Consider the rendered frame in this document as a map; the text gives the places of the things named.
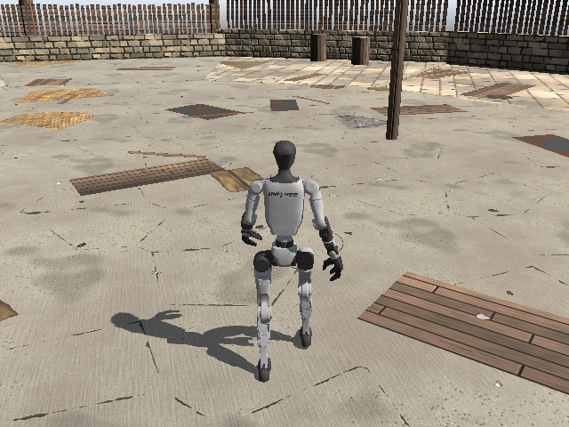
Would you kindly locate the left robot upper arm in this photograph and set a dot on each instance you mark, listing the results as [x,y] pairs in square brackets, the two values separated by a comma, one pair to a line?
[252,201]

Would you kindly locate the robot thigh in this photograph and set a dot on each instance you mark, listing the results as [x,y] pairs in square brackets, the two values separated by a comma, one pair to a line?
[262,271]
[305,263]

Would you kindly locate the robot left hand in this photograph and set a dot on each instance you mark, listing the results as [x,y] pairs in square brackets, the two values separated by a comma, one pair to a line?
[249,241]

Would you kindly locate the right robot upper arm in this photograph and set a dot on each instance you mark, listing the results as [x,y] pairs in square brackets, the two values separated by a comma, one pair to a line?
[316,203]

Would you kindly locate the robot right hand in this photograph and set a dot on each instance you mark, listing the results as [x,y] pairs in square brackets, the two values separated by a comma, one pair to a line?
[338,267]

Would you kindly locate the robot right forearm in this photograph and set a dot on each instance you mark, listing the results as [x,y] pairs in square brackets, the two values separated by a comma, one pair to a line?
[328,240]

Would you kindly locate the right robot thigh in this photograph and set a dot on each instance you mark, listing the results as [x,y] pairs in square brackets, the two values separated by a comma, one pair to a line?
[305,263]

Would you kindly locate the left robot thigh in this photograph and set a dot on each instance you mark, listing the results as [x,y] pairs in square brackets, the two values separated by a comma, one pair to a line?
[262,271]

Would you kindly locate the robot left forearm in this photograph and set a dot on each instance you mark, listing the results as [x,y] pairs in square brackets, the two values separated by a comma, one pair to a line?
[246,229]

